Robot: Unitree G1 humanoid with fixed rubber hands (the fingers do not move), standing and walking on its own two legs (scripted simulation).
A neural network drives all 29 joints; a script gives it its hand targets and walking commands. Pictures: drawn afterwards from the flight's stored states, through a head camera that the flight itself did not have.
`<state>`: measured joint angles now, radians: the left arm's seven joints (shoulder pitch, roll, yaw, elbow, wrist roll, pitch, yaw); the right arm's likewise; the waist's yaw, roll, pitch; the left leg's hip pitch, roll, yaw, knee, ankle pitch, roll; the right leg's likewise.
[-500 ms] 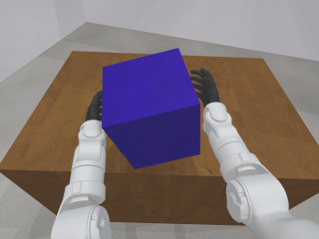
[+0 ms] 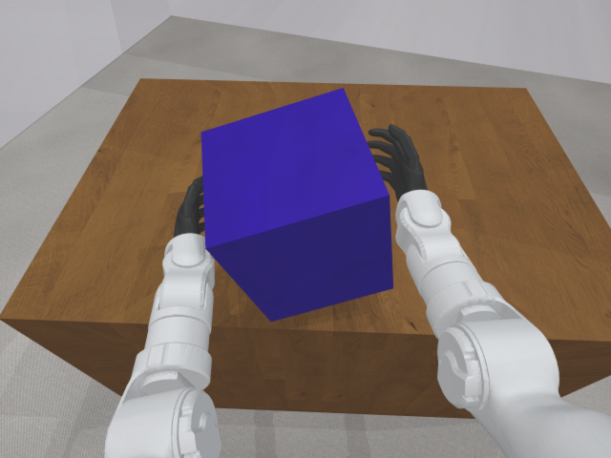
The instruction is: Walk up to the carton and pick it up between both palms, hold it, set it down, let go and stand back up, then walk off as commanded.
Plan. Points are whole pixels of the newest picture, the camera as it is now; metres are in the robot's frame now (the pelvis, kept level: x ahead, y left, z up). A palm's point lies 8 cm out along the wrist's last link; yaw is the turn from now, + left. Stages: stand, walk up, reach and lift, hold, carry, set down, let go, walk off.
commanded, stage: set down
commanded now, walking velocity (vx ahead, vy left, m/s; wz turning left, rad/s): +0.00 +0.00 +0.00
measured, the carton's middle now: (303, 215) +0.45 +0.04 +0.04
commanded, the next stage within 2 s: none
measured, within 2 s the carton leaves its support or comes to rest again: neither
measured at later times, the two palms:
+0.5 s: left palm (199, 239) +0.40 +0.19 +0.04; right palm (401, 183) +0.47 -0.10 +0.10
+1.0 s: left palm (204, 237) +0.40 +0.18 +0.04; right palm (404, 183) +0.47 -0.10 +0.10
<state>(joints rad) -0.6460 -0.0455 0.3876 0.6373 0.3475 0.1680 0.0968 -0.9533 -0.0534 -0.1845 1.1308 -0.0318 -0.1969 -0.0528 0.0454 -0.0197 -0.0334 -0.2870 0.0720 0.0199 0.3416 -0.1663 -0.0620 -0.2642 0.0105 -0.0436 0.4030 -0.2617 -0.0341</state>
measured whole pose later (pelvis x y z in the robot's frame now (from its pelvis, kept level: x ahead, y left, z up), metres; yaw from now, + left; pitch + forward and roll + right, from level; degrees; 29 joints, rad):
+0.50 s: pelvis +0.01 +0.00 +0.00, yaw +0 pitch +13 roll +1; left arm -0.68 -0.05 0.46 0.76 0.35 0.05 0.12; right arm -1.03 -0.05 -0.27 1.23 -0.13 -0.23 -0.03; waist 0.06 -0.02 -0.09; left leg -0.40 0.08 0.04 0.34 -0.16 -0.06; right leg -0.38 0.02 -0.04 0.40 -0.25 -0.04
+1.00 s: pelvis +0.01 -0.01 +0.00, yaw +0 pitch +15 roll +1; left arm -0.71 -0.07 0.52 0.82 0.35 -0.04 0.13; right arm -1.04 -0.05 -0.30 1.24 -0.19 -0.25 -0.03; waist 0.06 -0.02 -0.10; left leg -0.43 0.09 0.06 0.34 -0.14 -0.06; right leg -0.41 0.02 -0.04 0.40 -0.25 -0.04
